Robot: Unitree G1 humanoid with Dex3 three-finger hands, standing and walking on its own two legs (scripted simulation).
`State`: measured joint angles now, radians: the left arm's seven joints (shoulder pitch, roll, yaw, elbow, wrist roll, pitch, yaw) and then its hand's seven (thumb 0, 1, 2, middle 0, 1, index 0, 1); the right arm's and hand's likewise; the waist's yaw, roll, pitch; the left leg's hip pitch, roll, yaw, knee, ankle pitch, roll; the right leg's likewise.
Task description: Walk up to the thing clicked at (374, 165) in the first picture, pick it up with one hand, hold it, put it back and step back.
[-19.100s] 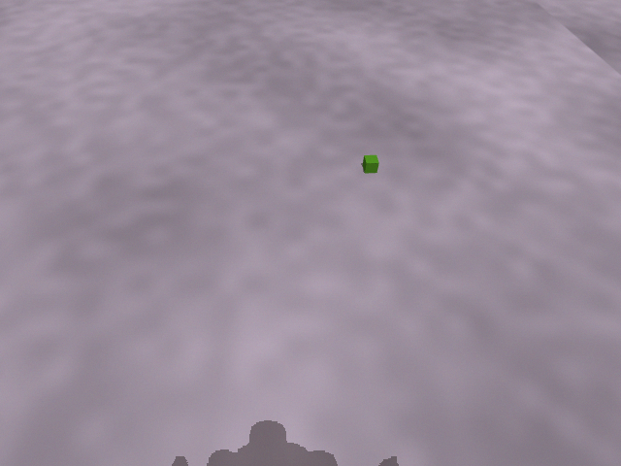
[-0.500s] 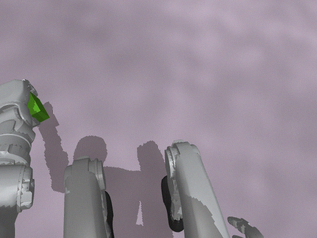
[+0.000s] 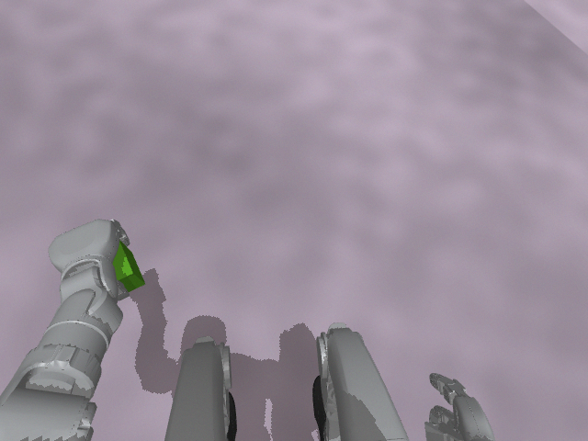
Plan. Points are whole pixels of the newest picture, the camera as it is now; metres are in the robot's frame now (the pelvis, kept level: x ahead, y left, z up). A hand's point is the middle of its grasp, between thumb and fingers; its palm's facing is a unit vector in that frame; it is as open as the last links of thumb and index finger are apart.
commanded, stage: lift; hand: left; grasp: from above
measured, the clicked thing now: (112, 271) +0.39 +0.26 -0.13
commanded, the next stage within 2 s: hold in 0.70 s
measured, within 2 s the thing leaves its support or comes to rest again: neither
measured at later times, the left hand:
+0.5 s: hand (78, 226) +0.39 +0.23 +0.05, palm faces -0.43 -0.22 -0.88, open 9.5 cm
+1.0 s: hand (53, 195) +0.39 +0.22 +0.11, palm faces -0.42 -0.20 -0.89, open 9.5 cm
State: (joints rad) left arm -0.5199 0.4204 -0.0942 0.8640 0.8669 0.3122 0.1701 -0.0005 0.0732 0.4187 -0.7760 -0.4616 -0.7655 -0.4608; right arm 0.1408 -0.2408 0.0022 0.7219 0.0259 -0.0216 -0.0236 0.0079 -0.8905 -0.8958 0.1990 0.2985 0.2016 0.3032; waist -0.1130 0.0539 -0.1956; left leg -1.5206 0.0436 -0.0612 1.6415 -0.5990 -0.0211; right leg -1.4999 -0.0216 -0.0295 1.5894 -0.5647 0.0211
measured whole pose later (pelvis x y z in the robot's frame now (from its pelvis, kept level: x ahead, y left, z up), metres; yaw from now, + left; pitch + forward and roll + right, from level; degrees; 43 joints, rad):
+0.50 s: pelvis +0.05 -0.01 +0.14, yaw +1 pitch +15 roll -1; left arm -0.43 0.32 -0.17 0.91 0.84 0.34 0.19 0.00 0.06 0.42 -0.79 -0.45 -0.78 -0.45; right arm 0.26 -0.24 0.00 0.79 0.04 -0.08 -0.06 0.01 -0.88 -0.89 0.20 0.30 0.20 0.30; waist -0.09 0.03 -0.10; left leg -0.82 0.05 -0.02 1.02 -0.46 -0.03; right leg -0.81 -0.02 -0.02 0.99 -0.43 0.01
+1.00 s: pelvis +0.08 +0.00 +0.19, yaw +1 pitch +8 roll +0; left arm -0.41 0.28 -0.20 0.91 0.87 0.34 0.16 0.00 0.06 0.43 -0.79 -0.45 -0.78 -0.46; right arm 0.24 -0.25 -0.02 0.78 0.04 -0.06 -0.02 0.01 -0.88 -0.89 0.20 0.30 0.20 0.30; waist -0.06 0.03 -0.07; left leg -0.49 0.04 0.01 0.70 -0.35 -0.02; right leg -0.50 -0.03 -0.01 0.70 -0.34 0.02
